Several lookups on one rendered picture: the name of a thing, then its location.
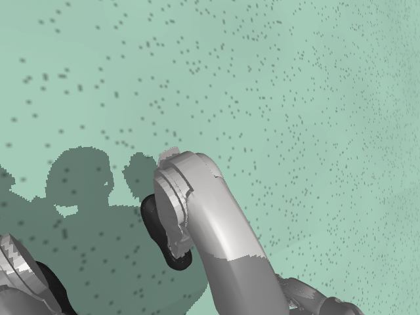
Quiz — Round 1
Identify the left robot foot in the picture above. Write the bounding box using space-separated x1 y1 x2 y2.
36 261 77 315

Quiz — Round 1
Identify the right robot arm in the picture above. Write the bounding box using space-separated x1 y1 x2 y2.
319 297 364 315

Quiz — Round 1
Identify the right robot foot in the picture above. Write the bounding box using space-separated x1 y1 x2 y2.
140 194 192 270

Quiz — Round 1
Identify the right robot hand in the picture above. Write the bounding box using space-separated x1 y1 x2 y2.
276 274 327 315

